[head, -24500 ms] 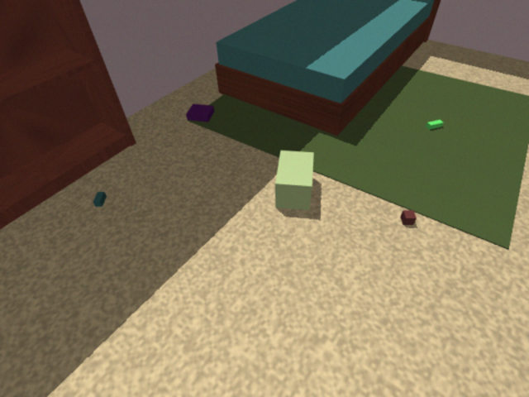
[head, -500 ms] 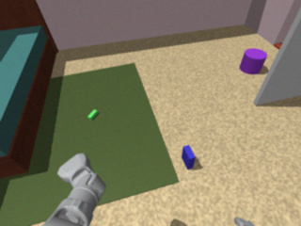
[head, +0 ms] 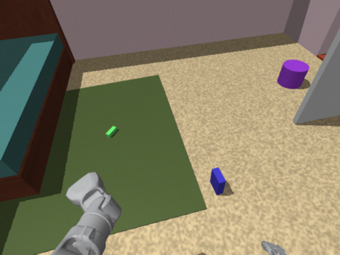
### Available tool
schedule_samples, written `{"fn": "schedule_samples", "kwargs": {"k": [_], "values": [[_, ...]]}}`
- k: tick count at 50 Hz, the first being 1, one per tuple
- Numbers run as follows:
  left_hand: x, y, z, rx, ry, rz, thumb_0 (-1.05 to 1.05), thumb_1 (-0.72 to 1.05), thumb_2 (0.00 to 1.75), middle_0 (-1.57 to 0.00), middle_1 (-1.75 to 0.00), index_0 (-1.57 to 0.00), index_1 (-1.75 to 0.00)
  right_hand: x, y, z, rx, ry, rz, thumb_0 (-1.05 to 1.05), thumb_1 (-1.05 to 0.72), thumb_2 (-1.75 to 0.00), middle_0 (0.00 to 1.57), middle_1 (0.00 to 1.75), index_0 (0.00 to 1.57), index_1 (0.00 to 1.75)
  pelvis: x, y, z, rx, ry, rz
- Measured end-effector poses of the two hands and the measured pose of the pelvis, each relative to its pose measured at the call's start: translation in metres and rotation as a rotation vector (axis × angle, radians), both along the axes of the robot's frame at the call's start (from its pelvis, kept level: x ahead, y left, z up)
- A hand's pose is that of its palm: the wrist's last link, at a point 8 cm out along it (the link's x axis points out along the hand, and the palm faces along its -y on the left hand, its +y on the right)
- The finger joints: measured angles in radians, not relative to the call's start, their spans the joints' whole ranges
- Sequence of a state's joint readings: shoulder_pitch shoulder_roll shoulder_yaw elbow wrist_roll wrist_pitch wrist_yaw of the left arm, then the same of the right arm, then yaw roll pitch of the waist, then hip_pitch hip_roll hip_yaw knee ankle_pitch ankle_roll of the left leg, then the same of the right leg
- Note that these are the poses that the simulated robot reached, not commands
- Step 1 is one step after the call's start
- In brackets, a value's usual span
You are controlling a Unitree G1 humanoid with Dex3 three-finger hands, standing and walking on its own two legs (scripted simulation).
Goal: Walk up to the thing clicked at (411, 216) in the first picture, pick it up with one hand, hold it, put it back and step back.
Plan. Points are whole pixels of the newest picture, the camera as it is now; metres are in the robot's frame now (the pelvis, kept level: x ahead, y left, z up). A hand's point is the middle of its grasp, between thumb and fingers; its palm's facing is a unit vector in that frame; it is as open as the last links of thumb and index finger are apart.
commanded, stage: hold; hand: left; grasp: from above
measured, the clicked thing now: (102, 206) +0.31 +0.23 -0.10
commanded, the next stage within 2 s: crouch in 0.90 s
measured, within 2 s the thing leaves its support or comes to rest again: neither
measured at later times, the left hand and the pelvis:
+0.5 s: hand (93, 207) +0.28 +0.23 -0.05, palm faces -0.26 -0.34 -0.90, open 7.8 cm; pelvis +0.00 +0.00 +0.00, yaw +1 degrees
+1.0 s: hand (96, 210) +0.28 +0.23 -0.05, palm faces -0.27 -0.33 -0.90, open 7.8 cm; pelvis +0.00 +0.00 +0.00, yaw +1 degrees
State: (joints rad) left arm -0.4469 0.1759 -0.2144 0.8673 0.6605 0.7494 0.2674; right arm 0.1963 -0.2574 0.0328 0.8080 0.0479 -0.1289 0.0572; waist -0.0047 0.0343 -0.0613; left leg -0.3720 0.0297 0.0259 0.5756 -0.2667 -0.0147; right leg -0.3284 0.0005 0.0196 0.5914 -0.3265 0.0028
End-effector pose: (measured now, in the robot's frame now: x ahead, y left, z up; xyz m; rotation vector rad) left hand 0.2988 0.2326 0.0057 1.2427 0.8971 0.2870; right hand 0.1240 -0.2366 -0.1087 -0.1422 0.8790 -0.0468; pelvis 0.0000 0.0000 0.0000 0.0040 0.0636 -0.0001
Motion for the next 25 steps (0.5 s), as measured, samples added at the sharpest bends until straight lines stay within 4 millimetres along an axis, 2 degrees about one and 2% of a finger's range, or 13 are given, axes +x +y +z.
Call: {"fn": "schedule_samples", "kwargs": {"k": [25], "values": [[-0.017,0.004,0.007,-0.002,-0.003,0.008,-0.01,0.3,0.17,-1.0,-0.19,-0.99,-0.21,0.028,0.008,0.009,0.008,-0.071,0.044,0.01,-0.91,-0.91,0.2,0.3,0.2,0.3,0.0,-0.001,0.002,-0.001,-0.023,0.01]]}}
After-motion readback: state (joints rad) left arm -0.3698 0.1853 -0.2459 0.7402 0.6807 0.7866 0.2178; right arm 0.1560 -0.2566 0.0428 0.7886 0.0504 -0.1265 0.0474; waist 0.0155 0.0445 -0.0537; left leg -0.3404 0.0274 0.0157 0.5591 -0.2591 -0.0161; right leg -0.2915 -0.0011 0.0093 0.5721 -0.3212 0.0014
